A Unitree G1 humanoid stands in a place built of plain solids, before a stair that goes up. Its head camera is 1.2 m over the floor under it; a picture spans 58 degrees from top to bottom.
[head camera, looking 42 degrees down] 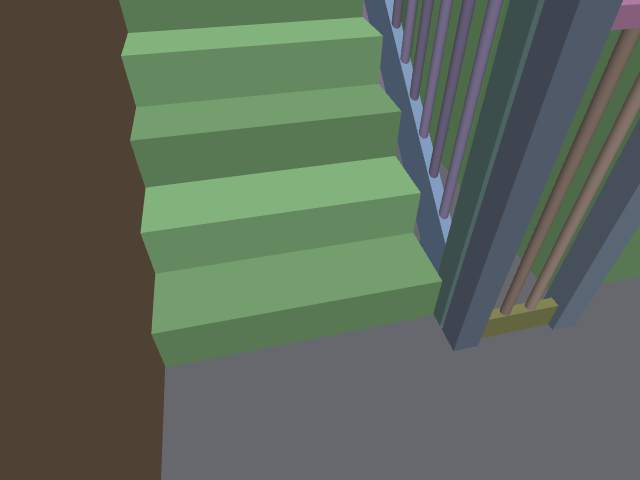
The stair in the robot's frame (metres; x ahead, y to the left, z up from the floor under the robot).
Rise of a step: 0.18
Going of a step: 0.24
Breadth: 0.90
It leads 13 degrees to the left of straight ahead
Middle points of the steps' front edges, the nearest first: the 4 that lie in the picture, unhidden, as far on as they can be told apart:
0.84 0.04 0.18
1.08 0.10 0.35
1.31 0.15 0.53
1.55 0.21 0.70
